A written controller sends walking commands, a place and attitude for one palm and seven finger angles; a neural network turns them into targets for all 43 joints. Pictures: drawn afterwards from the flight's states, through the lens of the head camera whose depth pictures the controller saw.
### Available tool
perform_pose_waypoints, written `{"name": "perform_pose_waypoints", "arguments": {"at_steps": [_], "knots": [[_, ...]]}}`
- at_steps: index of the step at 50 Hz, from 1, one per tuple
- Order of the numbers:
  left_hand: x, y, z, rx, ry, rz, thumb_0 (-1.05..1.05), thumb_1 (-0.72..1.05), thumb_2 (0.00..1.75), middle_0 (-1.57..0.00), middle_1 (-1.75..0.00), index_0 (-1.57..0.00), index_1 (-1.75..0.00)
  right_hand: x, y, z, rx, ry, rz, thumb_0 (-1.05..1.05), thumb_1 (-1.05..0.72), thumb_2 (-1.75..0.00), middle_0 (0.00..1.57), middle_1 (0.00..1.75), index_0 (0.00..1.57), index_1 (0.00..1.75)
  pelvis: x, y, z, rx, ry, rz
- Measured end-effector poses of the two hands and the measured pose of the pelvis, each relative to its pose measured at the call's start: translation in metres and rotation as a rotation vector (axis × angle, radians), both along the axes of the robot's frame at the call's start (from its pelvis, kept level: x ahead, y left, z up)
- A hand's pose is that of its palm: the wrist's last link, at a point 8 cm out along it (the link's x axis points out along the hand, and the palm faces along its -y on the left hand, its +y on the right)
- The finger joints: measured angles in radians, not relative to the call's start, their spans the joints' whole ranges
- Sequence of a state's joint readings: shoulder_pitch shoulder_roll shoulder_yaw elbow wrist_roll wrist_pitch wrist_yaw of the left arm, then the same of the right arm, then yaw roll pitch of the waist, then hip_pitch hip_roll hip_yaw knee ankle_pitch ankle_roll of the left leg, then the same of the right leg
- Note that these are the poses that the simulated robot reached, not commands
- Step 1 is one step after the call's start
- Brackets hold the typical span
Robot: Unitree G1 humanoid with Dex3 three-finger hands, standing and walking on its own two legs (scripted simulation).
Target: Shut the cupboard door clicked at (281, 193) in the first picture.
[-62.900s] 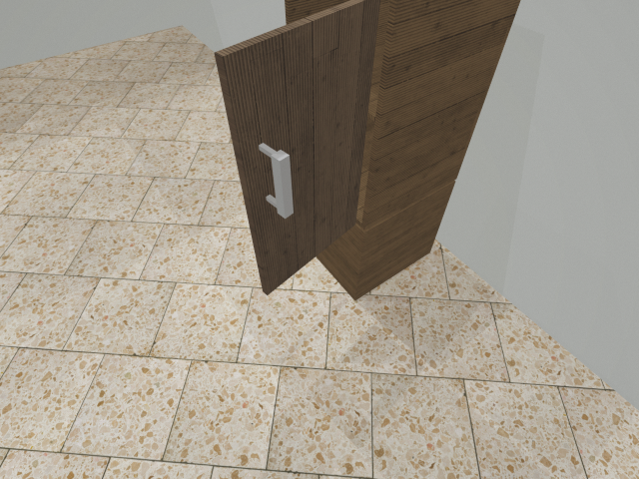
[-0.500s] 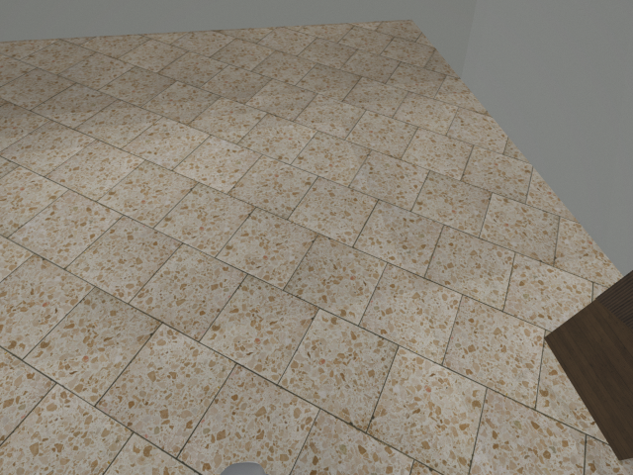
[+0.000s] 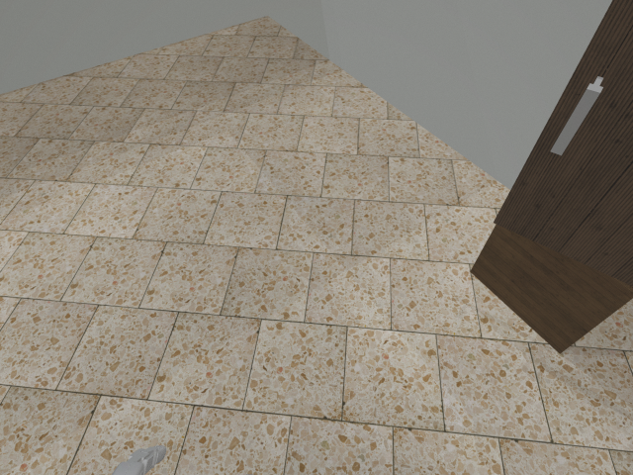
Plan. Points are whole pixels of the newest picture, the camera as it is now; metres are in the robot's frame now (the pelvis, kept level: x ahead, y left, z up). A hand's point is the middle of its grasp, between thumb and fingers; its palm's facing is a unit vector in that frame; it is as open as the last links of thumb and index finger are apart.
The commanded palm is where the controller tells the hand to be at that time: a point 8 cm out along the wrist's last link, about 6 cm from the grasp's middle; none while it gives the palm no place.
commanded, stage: turn to face it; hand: left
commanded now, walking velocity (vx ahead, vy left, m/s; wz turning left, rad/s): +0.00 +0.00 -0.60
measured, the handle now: (577, 116) +0.72 -0.46 +0.03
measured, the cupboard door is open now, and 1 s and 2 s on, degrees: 20 20 20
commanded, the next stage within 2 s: take the last steps up to it in 0.88 s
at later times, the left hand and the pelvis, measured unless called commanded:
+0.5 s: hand out of the picture +0.14 +0.22 -0.16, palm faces -0.23 -0.96 -0.18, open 7.4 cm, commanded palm none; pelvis +0.02 +0.04 +0.02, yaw -17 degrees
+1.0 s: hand (247, 452) +0.17 +0.11 -0.14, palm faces -0.49 -0.84 -0.24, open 7.4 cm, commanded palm none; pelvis +0.00 +0.00 +0.02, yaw -30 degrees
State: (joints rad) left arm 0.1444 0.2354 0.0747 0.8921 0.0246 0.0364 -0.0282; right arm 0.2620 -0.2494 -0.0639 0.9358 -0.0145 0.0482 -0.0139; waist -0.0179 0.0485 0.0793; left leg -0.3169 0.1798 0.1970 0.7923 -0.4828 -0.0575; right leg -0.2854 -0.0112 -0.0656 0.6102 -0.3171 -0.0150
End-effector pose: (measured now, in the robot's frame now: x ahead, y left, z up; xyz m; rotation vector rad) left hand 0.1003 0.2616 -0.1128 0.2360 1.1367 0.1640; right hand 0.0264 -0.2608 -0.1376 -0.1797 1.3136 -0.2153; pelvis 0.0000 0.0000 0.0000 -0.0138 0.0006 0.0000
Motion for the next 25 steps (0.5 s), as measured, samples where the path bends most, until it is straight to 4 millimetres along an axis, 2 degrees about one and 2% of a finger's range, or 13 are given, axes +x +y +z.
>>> {"name": "perform_pose_waypoints", "arguments": {"at_steps": [5, 11, 15, 19, 25], "knots": [[0.001, -0.018, 0.008, 0.002, 0.027, -0.040, 0.01, 0.90, 0.89, -0.20, -0.30, -0.20, -0.30, 0.000, -0.015, 0.009, -0.013, -0.006, -0.054, 0.01, -0.91, -0.90, 0.20, 0.30, 0.20, 0.30, 0.000, -0.004, 0.010, 0.013, -0.002, -0.052], [-0.001, -0.025, 0.000, -0.033, 0.083, -0.087, 0.01, 0.90, 0.89, -0.20, -0.30, -0.20, -0.30, 0.015, -0.015, 0.027, -0.035, -0.083, -0.086, 0.00, -0.91, -0.90, 0.20, 0.30, 0.20, 0.30, 0.004, -0.002, 0.016, 0.013, 0.009, -0.114], [0.003, -0.018, -0.012, -0.060, 0.109, -0.111, 0.01, 0.90, 0.89, -0.21, -0.30, -0.20, -0.30, 0.027, -0.005, 0.035, -0.064, -0.123, -0.103, 0.00, -0.91, -0.90, 0.20, 0.30, 0.20, 0.30, 0.010, 0.010, 0.013, 0.005, 0.015, -0.160], [0.014, -0.002, -0.029, -0.081, 0.135, -0.132, 0.01, 0.90, 0.89, -0.21, -0.30, -0.20, -0.30, 0.032, 0.011, 0.039, -0.103, -0.172, -0.127, 0.00, -0.91, -0.90, 0.20, 0.30, 0.20, 0.30, 0.016, 0.027, 0.005, -0.004, 0.017, -0.211], [0.044, 0.011, -0.021, -0.074, 0.142, -0.216, 0.01, 0.90, 0.89, -0.20, -0.30, -0.20, -0.30, 0.007, 0.037, 0.051, -0.102, -0.155, -0.182, 0.00, -0.91, -0.90, 0.20, 0.30, 0.20, 0.30, 0.020, 0.039, 0.017, -0.030, 0.003, -0.302]]}}
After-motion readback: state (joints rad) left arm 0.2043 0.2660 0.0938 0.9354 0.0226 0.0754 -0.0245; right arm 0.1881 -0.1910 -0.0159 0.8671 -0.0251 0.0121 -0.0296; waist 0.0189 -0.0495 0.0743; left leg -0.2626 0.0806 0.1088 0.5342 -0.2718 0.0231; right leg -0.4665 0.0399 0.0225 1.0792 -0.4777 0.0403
